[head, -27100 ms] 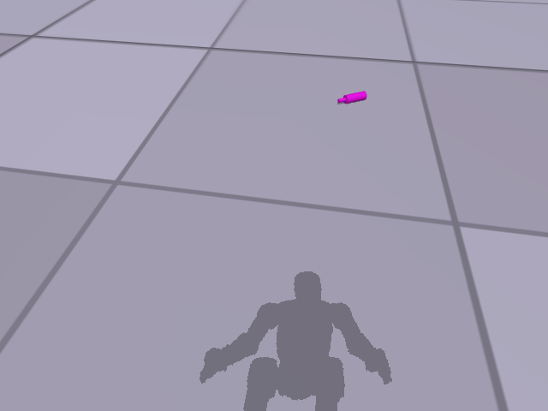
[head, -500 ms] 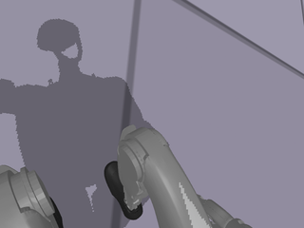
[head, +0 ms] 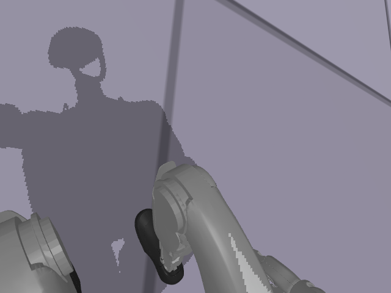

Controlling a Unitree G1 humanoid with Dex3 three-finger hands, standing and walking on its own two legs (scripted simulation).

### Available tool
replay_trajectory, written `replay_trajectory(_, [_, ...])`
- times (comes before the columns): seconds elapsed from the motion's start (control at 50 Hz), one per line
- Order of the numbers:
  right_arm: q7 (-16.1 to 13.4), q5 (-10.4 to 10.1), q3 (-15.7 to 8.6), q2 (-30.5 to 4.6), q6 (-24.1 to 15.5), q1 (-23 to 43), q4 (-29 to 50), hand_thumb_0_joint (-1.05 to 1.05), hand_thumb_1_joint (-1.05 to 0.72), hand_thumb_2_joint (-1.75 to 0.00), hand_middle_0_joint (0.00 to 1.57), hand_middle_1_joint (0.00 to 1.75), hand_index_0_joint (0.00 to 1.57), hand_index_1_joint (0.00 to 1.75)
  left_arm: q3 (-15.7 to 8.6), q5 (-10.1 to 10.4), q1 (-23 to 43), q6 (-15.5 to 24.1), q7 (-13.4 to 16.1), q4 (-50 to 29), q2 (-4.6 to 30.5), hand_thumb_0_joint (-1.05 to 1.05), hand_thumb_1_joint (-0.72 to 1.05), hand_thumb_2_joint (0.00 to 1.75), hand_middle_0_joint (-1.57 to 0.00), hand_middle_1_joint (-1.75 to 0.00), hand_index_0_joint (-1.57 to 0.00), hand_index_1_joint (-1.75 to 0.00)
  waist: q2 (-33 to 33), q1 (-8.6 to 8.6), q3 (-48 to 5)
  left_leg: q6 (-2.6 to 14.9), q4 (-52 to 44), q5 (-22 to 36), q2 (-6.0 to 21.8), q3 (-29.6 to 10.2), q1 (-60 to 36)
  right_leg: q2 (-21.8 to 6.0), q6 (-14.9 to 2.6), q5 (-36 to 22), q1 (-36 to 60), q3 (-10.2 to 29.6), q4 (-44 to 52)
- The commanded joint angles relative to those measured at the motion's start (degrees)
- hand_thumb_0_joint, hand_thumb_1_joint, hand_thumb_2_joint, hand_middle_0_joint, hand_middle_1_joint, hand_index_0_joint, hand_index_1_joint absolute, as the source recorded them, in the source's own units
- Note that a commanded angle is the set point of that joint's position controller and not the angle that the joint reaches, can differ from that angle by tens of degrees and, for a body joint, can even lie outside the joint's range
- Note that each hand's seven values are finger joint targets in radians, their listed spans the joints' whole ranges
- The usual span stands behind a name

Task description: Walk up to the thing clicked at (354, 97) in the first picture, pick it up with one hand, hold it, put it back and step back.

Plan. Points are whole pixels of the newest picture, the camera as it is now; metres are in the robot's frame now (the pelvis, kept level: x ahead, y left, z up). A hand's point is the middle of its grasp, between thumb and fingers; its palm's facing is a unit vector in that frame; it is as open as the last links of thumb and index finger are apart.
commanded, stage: close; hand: left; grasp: from above
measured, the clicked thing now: out of the picture +0.44 +0.38 -0.28
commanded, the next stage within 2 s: settle in 0.24 s
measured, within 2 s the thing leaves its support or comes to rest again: leaves its support in 0.66 s
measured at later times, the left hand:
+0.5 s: hand out of the picture +0.43 +0.35 -0.25, palm faces -0.43 -0.18 -0.88, open 8.6 cm
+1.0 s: hand out of the picture +0.42 +0.36 -0.18, palm faces -0.42 -0.13 -0.90, open 8.6 cm
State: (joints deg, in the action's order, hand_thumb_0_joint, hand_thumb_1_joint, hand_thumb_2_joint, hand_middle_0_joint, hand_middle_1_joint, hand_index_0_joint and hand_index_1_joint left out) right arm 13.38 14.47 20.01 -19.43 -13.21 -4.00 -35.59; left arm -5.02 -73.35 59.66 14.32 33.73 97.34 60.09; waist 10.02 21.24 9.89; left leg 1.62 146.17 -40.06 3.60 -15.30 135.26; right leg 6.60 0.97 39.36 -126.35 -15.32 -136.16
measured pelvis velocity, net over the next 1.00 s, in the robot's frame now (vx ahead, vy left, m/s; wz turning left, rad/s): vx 0.00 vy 0.00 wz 0.06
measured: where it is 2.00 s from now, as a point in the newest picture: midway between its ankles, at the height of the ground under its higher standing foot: (122, 282)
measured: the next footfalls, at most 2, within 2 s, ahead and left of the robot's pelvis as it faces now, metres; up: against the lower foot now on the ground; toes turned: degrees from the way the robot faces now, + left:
none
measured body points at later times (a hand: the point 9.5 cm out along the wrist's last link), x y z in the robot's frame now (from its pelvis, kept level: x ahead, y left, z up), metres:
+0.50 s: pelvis +0.00 +0.00 +0.00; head +0.27 +0.15 +0.33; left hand +0.45 +0.35 -0.20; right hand +0.08 -0.24 -0.05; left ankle +0.07 +0.12 -0.27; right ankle +0.11 -0.10 -0.27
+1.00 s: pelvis +0.00 +0.00 +0.01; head +0.24 +0.13 +0.38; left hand +0.44 +0.36 -0.13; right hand +0.12 -0.25 -0.07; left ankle +0.07 +0.12 -0.27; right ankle +0.11 -0.10 -0.27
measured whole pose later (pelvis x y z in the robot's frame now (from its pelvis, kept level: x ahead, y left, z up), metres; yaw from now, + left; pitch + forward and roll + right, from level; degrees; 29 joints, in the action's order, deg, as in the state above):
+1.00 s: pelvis +0.00 +0.00 +0.01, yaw +4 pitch +32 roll -12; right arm 13.5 8.5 10.1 -17.2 -8.3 -6.6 -37.9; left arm -2.3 -68.1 52.3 8.2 21.3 78.1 47.4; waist 2.7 15.0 0.4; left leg 1.9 141.3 -38.8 2.9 -10.4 136.0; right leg 4.9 0.4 40.3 -128.0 -11.5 -134.6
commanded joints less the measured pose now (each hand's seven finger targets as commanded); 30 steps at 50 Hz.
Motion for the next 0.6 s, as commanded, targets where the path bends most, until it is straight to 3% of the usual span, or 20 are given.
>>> replay_trajectory(0.0, [-0.5, -0.4, -5.6, -19.0, 0.1, -9.5, -0.4, 0.0, -0.9, -0.9, 0.2, 0.3, 0.2, 0.3, -0.1, 0.9, 13.0, -0.1, 2.0, -5.1, 13.1, 0.0, 0.64, 0.42, -0.93, -0.53, -0.97, -0.49, -32.1, 2.38, -34.8, -1.07, -14.3, 11.8, 1.9, 3.2, -28.5, 2.2, -1.88, -16.6, 18.6, -1.7, 11.8])
replay_trajectory(0.04, [-0.7, -0.2, -5.9, -19.2, 0.2, -9.7, -0.6, 0.0, -0.89, -0.9, 0.2, 0.3, 0.2, 0.3, -0.6, 1.0, 13.3, 0.1, 2.3, -5.7, 13.7, 0.0, 0.68, 0.43, -0.96, -0.53, -1.0, -0.49, -33.2, 1.82, -35.7, -1.14, -14.4, 12.0, 1.8, 3.4, -28.7, 2.2, -1.93, -16.7, 19.2, -1.5, 12.0])
replay_trajectory(0.1, [-0.7, -0.2, -5.9, -19.1, 0.5, -9.0, -0.2, 0.0, -0.89, -0.9, 0.2, 0.3, 0.2, 0.3, 0.6, 1.1, 12.6, 0.1, 2.1, -5.5, 12.2, 0.0, 0.72, 0.44, -0.99, -0.54, -1.03, -0.5, -32.6, 1.66, -35.9, -1.14, -14.6, 12.2, 2.0, 3.1, -28.9, 2.6, -2.05, -16.8, 19.7, -1.5, 11.9])
replay_trajectory(0.12, [-0.7, -0.2, -5.8, -19.1, 0.3, -9.5, -0.6, 0.0, -0.89, -0.9, 0.2, 0.3, 0.2, 0.3, -0.5, 1.1, 13.7, 0.3, 2.2, -6.7, 13.9, 0.0, 0.74, 0.45, -1.0, -0.54, -1.03, -0.5, -33.3, 1.5, -37.0, -1.25, -14.4, 12.9, 1.9, 2.9, -29.9, 2.2, -2.02, -17.1, 18.9, -2.0, 11.4])
replay_trajectory(0.18, [-0.5, -0.2, -5.9, -19.1, 0.3, -9.4, -0.4, 0.0, -0.9, -0.9, 0.2, 0.3, 0.2, 0.3, 1.4, 1.4, 13.2, 0.3, 1.6, -4.9, 11.1, 0.0, 0.78, 0.45, -1.04, -0.51, -1.08, -0.48, -32.3, 2.52, -34.4, -1.03, -14.0, 12.2, 1.9, 3.0, -28.5, 2.2, -1.87, -16.8, 17.8, -2.0, 11.6])
replay_trajectory(0.2, [-0.8, -0.1, -5.4, -18.9, 0.6, -9.7, -0.7, 0.0, -0.89, -0.9, 0.2, 0.3, 0.2, 0.3, 0.3, 1.7, 10.7, 0.1, 1.9, -2.5, 11.8, 0.0, 0.79, 0.46, -1.05, -0.52, -1.09, -0.48, -29.9, 2.52, -34.0, -0.95, -14.5, 11.9, 2.0, 2.9, -27.8, 2.5, -1.76, -16.9, 19.7, -1.8, 12.4])
replay_trajectory(0.24, [-0.7, -0.3, -5.4, -18.8, 0.5, -10.1, -0.8, 0.0, -0.89, -0.9, 0.2, 0.3, 0.2, 0.3, -0.4, 1.6, 13.2, 0.5, 2.0, -5.9, 13.3, 0.0, 0.82, 0.46, -1.07, -0.52, -1.1, -0.48, -32.8, 1.57, -36.5, -1.29, -14.6, 13.3, 1.8, 2.8, -29.8, 2.1, -1.93, -17.6, 19.4, -2.0, 11.5])
replay_trajectory(0.28, [-0.8, 0.0, -5.5, -18.9, 0.7, -9.3, -0.5, 0.0, -0.89, -0.9, 0.2, 0.3, 0.2, 0.3, 1.0, 1.7, 10.7, 0.2, 1.8, -3.2, 10.8, 0.0, 0.84, 0.48, -1.09, -0.52, -1.12, -0.49, -31.8, 1.94, -34.7, -1.15, -14.8, 12.1, 1.9, 2.9, -28.6, 2.5, -1.93, -16.6, 19.2, -2.0, 11.9])
replay_trajectory(0.3, [-0.8, -0.2, -5.2, -18.8, 0.7, -9.5, -0.5, 0.0, -0.89, -0.9, 0.2, 0.3, 0.2, 0.3, 0.6, 2.0, 13.5, 0.5, 2.0, -5.5, 12.2, 0.0, 0.86, 0.46, -1.1, -0.52, -1.14, -0.48, -32.6, 2.12, -35.1, -1.26, -15.1, 11.6, 1.9, 2.5, -28.9, 2.2, -1.95, -16.2, 18.7, -2.3, 11.8])
replay_trajectory(0.36, [-1.1, 0.1, -5.4, -19.1, 1.1, -9.3, -0.2, 0.0, -0.91, -0.9, 0.2, 0.3, 0.2, 0.3, 0.3, 1.8, 11.9, 0.2, 1.8, -4.5, 12.7, 0.0, 0.83, 0.48, -1.13, -0.54, -1.18, -0.49, -32.3, 1.76, -35.6, -1.02, -14.9, 11.2, 1.8, 3.1, -28.5, 2.4, -1.96, -16.2, 19.6, -1.8, 12.2])
replay_trajectory(0.44, [-0.9, -0.1, -6.1, -19.0, 1.0, -10.0, -1.0, 0.0, -0.91, -0.9, 0.2, 0.3, 0.2, 0.3, -1.1, 2.1, 13.0, -0.5, 1.0, -8.6, 13.6, 0.0, 0.86, 0.5, -1.16, -0.53, -1.2, -0.49, -37.5, 0.55, -39.7, -1.92, -15.6, 15.4, 2.0, 2.5, -33.9, 1.9, -2.3, -18.2, 18.7, -2.2, 10.7])
replay_trajectory(0.48, [-0.8, -0.4, -6.4, -18.4, 1.2, -10.0, -0.8, 0.0, -0.91, -0.9, 0.2, 0.3, 0.2, 0.3, -1.0, 2.2, 12.3, -0.8, 0.4, -9.5, 13.1, 0.0, 0.87, 0.49, -1.18, -0.5, -1.21, -0.46, -37.1, 0.44, -39.5, -1.76, -15.3, 15.6, 2.0, 2.7, -33.2, 2.0, -2.33, -18.4, 18.5, -1.9, 10.7])
replay_trajectory(0.54, [-0.7, -0.7, -7.4, -18.3, 1.4, -10.2, -0.5, 0.0, -0.91, -0.9, 0.2, 0.3, 0.2, 0.3, -1.9, 2.0, 13.6, -0.7, 0.3, -15.1, 14.1, 0.0, 0.89, 0.48, -1.19, -0.47, -1.23, -0.44, -38.8, -0.48, -41.4, -1.59, -15.1, 15.3, 1.7, 4.0, -32.4, 2.0, -2.52, -18.8, 19.9, -1.0, 11.2])
replay_trajectory(0.56, [-0.5, -1.0, -7.5, -17.8, 1.2, -9.5, 0.3, 0.0, -0.91, -0.9, 0.2, 0.3, 0.2, 0.3, -0.8, 2.0, 14.5, -0.6, 0.0, -18.0, 12.7, 0.0, 0.89, 0.47, -1.19, -0.47, -1.23, -0.43, -38.8, -0.94, -42.5, -1.48, -14.6, 15.7, 1.7, 4.4, -32.5, 2.1, -2.54, -19.2, 19.5, -0.8, 11.3])
replay_trajectory(0.58, [-0.4, -1.1, -7.8, -17.5, 1.2, -10.2, -0.7, 0.0, -0.91, -0.9, 0.2, 0.3, 0.2, 0.3, -1.3, 2.6, 14.7, -0.5, 0.1, -21.0, 12.3, 0.0, 0.89, 0.47, -1.2, -0.46, -1.23, -0.43, -39.8, -1.42, -44.3, -1.67, -15.1, 16.8, 1.6, 4.4, -33.9, 2.1, -2.58, -20.0, 19.9, -1.0, 11.4])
